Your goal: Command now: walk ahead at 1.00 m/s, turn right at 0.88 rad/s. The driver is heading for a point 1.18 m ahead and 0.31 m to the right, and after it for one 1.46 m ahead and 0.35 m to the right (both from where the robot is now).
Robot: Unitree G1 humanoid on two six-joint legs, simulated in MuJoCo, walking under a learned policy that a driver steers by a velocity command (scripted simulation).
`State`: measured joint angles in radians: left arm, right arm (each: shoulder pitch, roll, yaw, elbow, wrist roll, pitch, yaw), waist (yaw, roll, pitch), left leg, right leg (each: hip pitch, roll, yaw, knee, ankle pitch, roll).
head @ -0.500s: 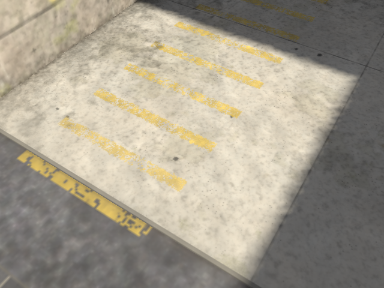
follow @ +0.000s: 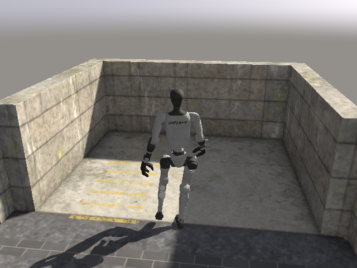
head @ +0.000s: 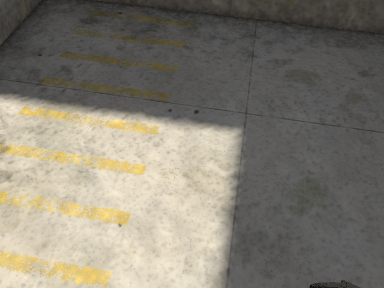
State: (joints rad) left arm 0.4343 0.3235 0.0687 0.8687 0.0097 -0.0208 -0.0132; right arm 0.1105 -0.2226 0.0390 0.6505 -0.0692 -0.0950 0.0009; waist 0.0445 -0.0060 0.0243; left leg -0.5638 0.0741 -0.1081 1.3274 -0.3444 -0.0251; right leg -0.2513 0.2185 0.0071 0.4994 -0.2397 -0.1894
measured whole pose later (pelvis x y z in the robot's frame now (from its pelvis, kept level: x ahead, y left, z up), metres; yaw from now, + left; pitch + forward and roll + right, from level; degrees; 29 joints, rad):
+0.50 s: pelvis +0.46 +0.03 +0.01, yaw -27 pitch +2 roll +3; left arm 0.06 0.37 0.06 0.62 0.03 0.01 -0.07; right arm 0.47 -0.34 -0.06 0.84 -0.03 -0.10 0.00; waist -0.06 -0.07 0.00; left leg -0.03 0.01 0.18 0.34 -0.33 -0.03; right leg -0.76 -0.05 -0.02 1.22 -0.17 -0.09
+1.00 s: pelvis +0.86 -0.21 +0.00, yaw -37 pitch +1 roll -2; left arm 0.45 0.31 0.05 0.87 0.01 -0.11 -0.02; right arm 0.14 -0.27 0.00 0.69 -0.01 -0.04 0.05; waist 0.04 0.02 0.03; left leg -0.79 0.13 0.01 0.79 0.05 0.06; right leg 0.14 0.15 -0.05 0.15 -0.31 -0.13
